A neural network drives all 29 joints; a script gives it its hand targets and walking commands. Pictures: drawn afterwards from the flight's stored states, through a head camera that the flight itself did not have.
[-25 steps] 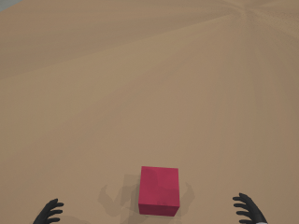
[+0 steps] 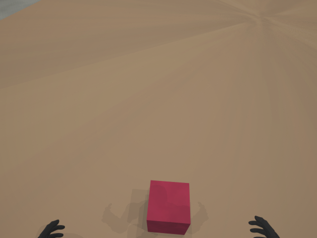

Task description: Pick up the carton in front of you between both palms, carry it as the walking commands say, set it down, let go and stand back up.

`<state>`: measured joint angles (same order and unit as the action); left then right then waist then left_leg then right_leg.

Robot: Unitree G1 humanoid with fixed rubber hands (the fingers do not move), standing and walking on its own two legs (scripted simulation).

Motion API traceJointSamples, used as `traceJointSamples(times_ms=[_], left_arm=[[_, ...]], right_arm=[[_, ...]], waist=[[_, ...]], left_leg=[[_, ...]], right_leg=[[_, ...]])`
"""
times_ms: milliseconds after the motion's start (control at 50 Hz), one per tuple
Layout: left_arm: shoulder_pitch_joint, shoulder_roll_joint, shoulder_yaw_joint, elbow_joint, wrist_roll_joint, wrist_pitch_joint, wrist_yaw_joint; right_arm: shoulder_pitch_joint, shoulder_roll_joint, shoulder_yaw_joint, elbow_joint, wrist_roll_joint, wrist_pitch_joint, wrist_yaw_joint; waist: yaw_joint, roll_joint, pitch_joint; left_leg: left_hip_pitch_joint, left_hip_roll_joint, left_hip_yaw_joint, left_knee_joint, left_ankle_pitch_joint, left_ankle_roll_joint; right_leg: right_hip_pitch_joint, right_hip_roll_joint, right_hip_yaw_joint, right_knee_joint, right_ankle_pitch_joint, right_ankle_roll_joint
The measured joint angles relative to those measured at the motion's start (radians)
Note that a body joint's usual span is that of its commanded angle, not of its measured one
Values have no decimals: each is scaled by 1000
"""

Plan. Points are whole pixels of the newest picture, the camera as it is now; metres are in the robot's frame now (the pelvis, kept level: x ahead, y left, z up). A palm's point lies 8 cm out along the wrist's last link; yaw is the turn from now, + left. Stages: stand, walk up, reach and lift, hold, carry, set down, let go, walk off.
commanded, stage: stand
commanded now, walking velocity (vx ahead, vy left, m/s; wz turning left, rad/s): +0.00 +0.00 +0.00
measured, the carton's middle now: (167, 208) +0.39 -0.06 -0.65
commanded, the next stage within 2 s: none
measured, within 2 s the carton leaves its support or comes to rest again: neither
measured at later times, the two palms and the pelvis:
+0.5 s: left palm out of the picture +0.08 +0.31 -0.09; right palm out of the picture +0.08 -0.30 -0.10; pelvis -0.02 +0.00 +0.00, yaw +0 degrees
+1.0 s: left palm out of the picture +0.07 +0.31 -0.10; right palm out of the picture +0.07 -0.31 -0.10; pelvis -0.03 +0.00 +0.01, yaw +0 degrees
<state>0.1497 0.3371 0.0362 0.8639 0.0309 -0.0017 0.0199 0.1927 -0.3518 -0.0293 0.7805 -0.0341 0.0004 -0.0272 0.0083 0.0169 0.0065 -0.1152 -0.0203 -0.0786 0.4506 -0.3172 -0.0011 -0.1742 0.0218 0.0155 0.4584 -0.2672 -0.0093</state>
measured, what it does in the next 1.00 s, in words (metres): stands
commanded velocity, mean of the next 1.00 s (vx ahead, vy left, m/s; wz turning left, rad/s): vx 0.00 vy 0.00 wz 0.00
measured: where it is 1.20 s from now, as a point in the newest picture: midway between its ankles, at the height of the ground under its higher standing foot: outside the picture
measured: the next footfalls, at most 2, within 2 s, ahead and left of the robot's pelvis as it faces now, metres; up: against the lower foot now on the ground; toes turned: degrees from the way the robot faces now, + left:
none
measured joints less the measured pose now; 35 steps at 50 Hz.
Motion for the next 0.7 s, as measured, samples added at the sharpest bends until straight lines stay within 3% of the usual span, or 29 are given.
traceJointSamples(times_ms=[700], left_arm=[[-26, 34, -17, 140, -11, -7, -12]], right_arm=[[-24, -31, 24, 161, 12, -14, 9]], waist=[[2, -5, 18]], left_leg=[[25, 0, 6, -76, 74, -1]], right_leg=[[27, -7, 7, -79, 75, 4]])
